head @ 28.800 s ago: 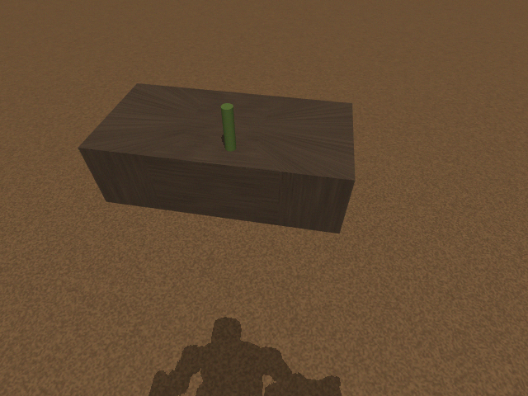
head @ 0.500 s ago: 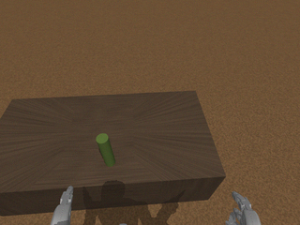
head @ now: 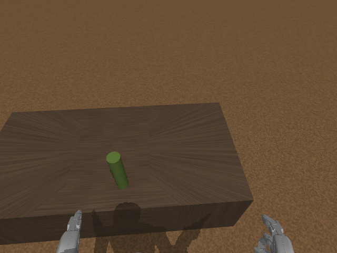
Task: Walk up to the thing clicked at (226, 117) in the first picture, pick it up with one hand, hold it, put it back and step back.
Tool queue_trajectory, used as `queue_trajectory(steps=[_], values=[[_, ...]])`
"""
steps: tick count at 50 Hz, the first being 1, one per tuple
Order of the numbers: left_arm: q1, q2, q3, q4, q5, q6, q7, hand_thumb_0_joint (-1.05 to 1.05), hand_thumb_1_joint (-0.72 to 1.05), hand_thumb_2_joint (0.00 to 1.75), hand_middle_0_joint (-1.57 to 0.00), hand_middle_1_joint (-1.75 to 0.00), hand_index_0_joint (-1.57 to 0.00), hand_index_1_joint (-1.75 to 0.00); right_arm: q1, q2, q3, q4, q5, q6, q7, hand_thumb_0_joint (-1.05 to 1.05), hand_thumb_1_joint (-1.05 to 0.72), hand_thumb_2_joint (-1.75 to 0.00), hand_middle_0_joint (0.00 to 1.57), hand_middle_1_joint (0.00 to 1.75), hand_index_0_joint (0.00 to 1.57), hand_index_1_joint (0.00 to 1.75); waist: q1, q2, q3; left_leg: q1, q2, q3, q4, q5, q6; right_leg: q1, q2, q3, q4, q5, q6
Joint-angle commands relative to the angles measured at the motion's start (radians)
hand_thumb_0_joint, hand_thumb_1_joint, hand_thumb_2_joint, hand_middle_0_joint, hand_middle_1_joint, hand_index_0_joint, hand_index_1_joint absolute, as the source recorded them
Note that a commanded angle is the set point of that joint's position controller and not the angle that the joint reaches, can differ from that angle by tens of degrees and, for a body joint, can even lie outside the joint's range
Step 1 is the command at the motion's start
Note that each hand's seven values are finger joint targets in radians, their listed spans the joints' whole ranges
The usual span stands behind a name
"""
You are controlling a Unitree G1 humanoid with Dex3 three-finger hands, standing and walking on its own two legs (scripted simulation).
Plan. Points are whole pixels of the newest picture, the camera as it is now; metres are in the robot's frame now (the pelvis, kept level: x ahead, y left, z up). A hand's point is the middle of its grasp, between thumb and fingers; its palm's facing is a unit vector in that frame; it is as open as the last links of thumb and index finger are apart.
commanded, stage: home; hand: left
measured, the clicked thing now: (118, 171) +0.48 +0.22 -0.25
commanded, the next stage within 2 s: stand in 0.16 s
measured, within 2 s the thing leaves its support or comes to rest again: neither
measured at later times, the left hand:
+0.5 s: hand out of the picture +0.12 +0.24 -0.11, palm faces -0.03 -0.93 -0.37, open 14.8 cm
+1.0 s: hand out of the picture +0.04 +0.26 -0.11, palm faces -0.01 -0.93 -0.36, open 7.5 cm
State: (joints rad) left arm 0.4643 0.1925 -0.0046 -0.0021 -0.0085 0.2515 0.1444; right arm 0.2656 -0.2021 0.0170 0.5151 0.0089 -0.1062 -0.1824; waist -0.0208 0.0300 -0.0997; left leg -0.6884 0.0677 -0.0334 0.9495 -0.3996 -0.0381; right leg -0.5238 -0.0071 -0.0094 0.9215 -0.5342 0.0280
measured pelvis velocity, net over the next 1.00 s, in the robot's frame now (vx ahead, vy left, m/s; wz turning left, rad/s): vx -0.01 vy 0.02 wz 0.00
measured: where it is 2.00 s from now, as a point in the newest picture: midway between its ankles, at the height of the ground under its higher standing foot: outside the picture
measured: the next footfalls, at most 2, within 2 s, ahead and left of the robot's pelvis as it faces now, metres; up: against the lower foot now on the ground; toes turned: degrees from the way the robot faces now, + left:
none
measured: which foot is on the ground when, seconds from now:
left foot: down 0.00-1.00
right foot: down 0.00-1.00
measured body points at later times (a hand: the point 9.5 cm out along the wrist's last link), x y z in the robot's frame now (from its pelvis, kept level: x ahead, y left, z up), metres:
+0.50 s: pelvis +0.00 +0.00 +0.01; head +0.02 +0.01 +0.46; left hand +0.12 +0.29 -0.08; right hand +0.12 -0.28 -0.09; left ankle +0.04 +0.14 -0.69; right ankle -0.04 -0.14 -0.69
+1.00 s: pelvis -0.01 +0.02 +0.05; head -0.01 +0.02 +0.50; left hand +0.05 +0.31 -0.08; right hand +0.07 -0.27 -0.09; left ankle +0.04 +0.14 -0.69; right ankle -0.04 -0.14 -0.69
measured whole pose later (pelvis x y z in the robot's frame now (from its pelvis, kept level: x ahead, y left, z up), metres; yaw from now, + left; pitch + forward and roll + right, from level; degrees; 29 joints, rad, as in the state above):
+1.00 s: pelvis -0.01 +0.02 +0.05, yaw +0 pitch -4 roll +0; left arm 0.22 0.33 0.01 1.03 0.03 -0.01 0.02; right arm 0.16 -0.30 -0.03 1.06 -0.02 0.00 0.00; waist 0.00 0.01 0.05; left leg -0.24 0.03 0.02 0.51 -0.20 -0.01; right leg -0.10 -0.05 0.01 0.49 -0.32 0.05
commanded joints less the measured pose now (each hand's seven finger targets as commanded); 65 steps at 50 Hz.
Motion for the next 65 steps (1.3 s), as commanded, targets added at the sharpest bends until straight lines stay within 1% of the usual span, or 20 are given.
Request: queue_trajectory(steps=[1,10,12,13,15,19,24,28,31,32,34,36,41,44,46,53,59,61,64,65], values=[[-0.030,0.106,0.055,-0.188,0.005,-0.040,0.007,0.00,-0.60,0.03,-0.04,-0.05,-0.05,-0.05,-0.067,-0.125,-0.047,-0.159,-0.007,-0.056,-0.013,0.00,-0.90,-0.90,0.20,0.30,0.20,0.30,0.001,-0.002,-0.099,0.216,-0.033,0.045,-0.130,0.169,0.037,-0.076,0.032,-0.044,-0.172,0.254,-0.019],[-0.018,0.101,0.049,-0.184,0.003,-0.032,0.006,0.00,-0.61,0.02,-0.04,-0.05,-0.04,-0.04,-0.069,-0.124,-0.045,-0.158,-0.007,-0.051,-0.014,0.00,-0.90,-0.90,0.20,0.30,0.20,0.30,0.004,0.010,-0.095,0.215,-0.033,0.043,-0.130,0.184,0.036,-0.075,0.031,-0.046,-0.168,0.264,-0.021],[-0.015,0.096,0.048,-0.193,0.006,-0.031,0.007,0.00,-0.60,0.03,-0.04,-0.05,-0.05,-0.05,-0.059,-0.123,-0.048,-0.161,-0.008,-0.055,-0.016,0.00,-0.90,-0.90,0.20,0.30,0.20,0.30,-0.002,-0.017,-0.136,0.231,-0.032,0.041,-0.119,0.215,0.040,-0.053,0.032,-0.046,-0.161,0.301,-0.017],[-0.153,0.269,0.099,0.158,0.110,-0.150,-0.041,0.00,-0.57,0.05,-0.05,-0.06,-0.05,-0.05,-0.099,-0.270,-0.087,0.066,-0.104,0.003,0.044,0.00,-0.90,-0.90,0.20,0.30,0.20,0.30,0.042,-0.081,0.001,0.256,-0.009,-0.003,-0.140,0.304,0.082,0.070,-0.057,0.047,-0.196,0.306,-0.087],[-0.135,0.297,0.107,0.292,0.110,-0.224,-0.076,0.00,-0.41,0.21,-0.20,-0.22,-0.20,-0.21,-0.095,-0.263,-0.097,0.102,-0.112,0.036,0.105,0.00,-0.90,-0.90,0.20,0.30,0.20,0.30,0.026,-0.112,-0.028,0.239,-0.021,0.018,-0.137,0.282,0.106,0.131,-0.088,0.115,-0.192,0.387,-0.124],[-0.178,0.288,0.081,0.416,0.068,-0.270,-0.110,0.00,-0.09,0.53,-0.20,-0.30,-0.20,-0.30,-0.103,-0.256,-0.099,0.145,-0.060,0.043,0.167,0.00,-0.90,-0.90,0.20,0.30,0.20,0.30,0.034,-0.065,0.003,0.324,-0.023,-0.008,-0.196,0.225,0.108,0.097,-0.085,0.114,-0.241,0.296,-0.107],[-0.232,0.306,0.086,0.555,0.055,-0.286,-0.111,0.00,0.31,0.90,-0.20,-0.30,-0.20,-0.30,-0.117,-0.262,-0.112,0.215,-0.057,0.053,0.180,0.00,-0.90,-0.90,0.20,0.30,0.20,0.30,0.025,-0.032,0.002,0.396,-0.016,-0.021,-0.242,0.252,0.106,0.122,-0.082,0.105,-0.274,0.313,-0.088],[-0.226,0.319,0.084,0.655,0.052,-0.291,-0.105,0.00,0.63,0.90,-0.20,-0.30,-0.20,-0.30,-0.118,-0.272,-0.116,0.269,-0.055,0.064,0.178,0.00,-0.90,-0.90,0.20,0.30,0.20,0.30,0.030,-0.024,0.061,0.398,-0.001,-0.049,-0.296,0.259,0.109,0.151,-0.077,0.090,-0.313,0.320,-0.082],[-0.226,0.316,0.082,0.716,0.041,-0.288,-0.102,0.00,0.87,0.90,-0.20,-0.30,-0.20,-0.30,-0.098,-0.290,-0.114,0.311,-0.054,0.063,0.172,0.00,-0.90,-0.90,0.20,0.30,0.20,0.30,0.032,0.025,0.038,0.452,0.028,-0.080,-0.348,0.325,0.117,0.187,-0.067,0.067,-0.300,0.365,-0.069],[-0.223,0.318,0.081,0.738,0.040,-0.284,-0.101,0.00,0.90,0.90,-0.20,-0.30,-0.20,-0.30,-0.105,-0.301,-0.115,0.325,-0.052,0.065,0.171,0.00,-0.90,-0.90,0.20,0.30,0.20,0.30,0.035,0.036,0.058,0.442,0.042,-0.106,-0.387,0.289,0.118,0.193,-0.059,0.056,-0.308,0.339,-0.067],[-0.212,0.310,0.076,0.783,0.037,-0.282,-0.101,0.00,0.90,0.90,-0.20,-0.30,-0.20,-0.30,-0.124,-0.313,-0.113,0.346,-0.051,0.069,0.169,0.00,-0.90,-0.90,0.20,0.30,0.20,0.30,0.043,0.051,0.064,0.433,0.052,-0.117,-0.430,0.246,0.119,0.235,-0.058,0.049,-0.336,0.321,-0.062],[-0.202,0.314,0.073,0.824,0.036,-0.282,-0.102,0.00,0.90,0.90,-0.20,-0.30,-0.20,-0.30,-0.130,-0.317,-0.110,0.371,-0.048,0.070,0.166,0.00,-0.90,-0.90,0.20,0.30,0.20,0.30,0.047,0.038,0.054,0.470,0.056,-0.112,-0.446,0.284,0.112,0.257,-0.062,0.050,-0.364,0.338,-0.061],[-0.242,0.327,0.066,0.904,0.034,-0.277,-0.108,0.00,0.90,0.90,-0.20,-0.30,-0.20,-0.30,-0.135,-0.318,-0.099,0.428,-0.042,0.077,0.166,0.00,-0.90,-0.90,0.20,0.30,0.20,0.30,0.029,0.018,0.113,0.475,0.046,-0.096,-0.538,0.163,0.087,0.282,-0.073,0.066,-0.468,0.285,-0.059],[-0.248,0.337,0.062,0.941,0.032,-0.286,-0.109,0.00,0.90,0.90,-0.20,-0.30,-0.20,-0.30,-0.131,-0.308,-0.093,0.459,-0.035,0.075,0.167,0.00,-0.90,-0.90,0.20,0.30,0.20,0.30,0.026,-0.029,0.092,0.538,0.036,-0.061,-0.502,0.317,0.078,0.318,-0.100,0.083,-0.515,0.391,-0.054],[-0.271,0.344,0.060,0.958,0.031,-0.286,-0.110,0.00,0.90,0.90,-0.20,-0.30,-0.20,-0.30,-0.129,-0.308,-0.090,0.477,-0.031,0.075,0.168,0.00,-0.90,-0.90,0.20,0.30,0.20,0.30,0.016,-0.040,0.109,0.556,0.034,-0.056,-0.527,0.312,0.072,0.310,-0.102,0.085,-0.538,0.379,-0.051],[-0.302,0.344,0.052,1.013,0.035,-0.281,-0.116,0.00,0.90,0.90,-0.20,-0.30,-0.20,-0.30,-0.160,-0.311,-0.088,0.517,-0.026,0.085,0.174,0.00,-0.90,-0.90,0.20,0.30,0.20,0.30,0.012,-0.051,0.185,0.543,0.035,-0.064,-0.599,0.168,0.058,0.280,-0.102,0.084,-0.630,0.219,-0.046],[-0.303,0.356,0.056,1.045,0.035,-0.279,-0.121,0.00,0.90,0.90,-0.20,-0.30,-0.20,-0.30,-0.163,-0.319,-0.088,0.542,-0.029,0.093,0.179,0.00,-0.90,-0.90,0.20,0.30,0.20,0.30,0.015,-0.012,0.196,0.498,0.035,-0.073,-0.644,0.065,0.053,0.306,-0.098,0.082,-0.645,0.157,-0.044],[-0.305,0.353,0.054,1.048,0.035,-0.279,-0.124,0.00,0.90,0.90,-0.20,-0.30,-0.20,-0.30,-0.164,-0.322,-0.089,0.545,-0.028,0.093,0.180,0.00,-0.90,-0.90,0.20,0.30,0.20,0.30,0.016,-0.015,0.184,0.500,0.036,-0.073,-0.645,0.080,0.053,0.312,-0.101,0.085,-0.650,0.159,-0.046],[-0.316,0.352,0.053,1.053,0.031,-0.285,-0.124,0.00,0.90,0.90,-0.20,-0.30,-0.20,-0.30,-0.158,-0.317,-0.085,0.554,-0.027,0.083,0.179,0.00,-0.90,-0.90,0.20,0.30,0.20,0.30,0.013,-0.020,0.126,0.552,0.042,-0.061,-0.624,0.202,0.053,0.351,-0.116,0.096,-0.641,0.269,-0.045],[-0.315,0.352,0.053,1.056,0.030,-0.284,-0.125,0.00,0.90,0.90,-0.20,-0.30,-0.20,-0.30,-0.159,-0.318,-0.081,0.559,-0.026,0.084,0.179,0.00,-0.90,-0.90,0.20,0.30,0.20,0.30,0.015,-0.002,0.138,0.539,0.040,-0.060,-0.631,0.172,0.052,0.345,-0.111,0.090,-0.643,0.261,-0.043]])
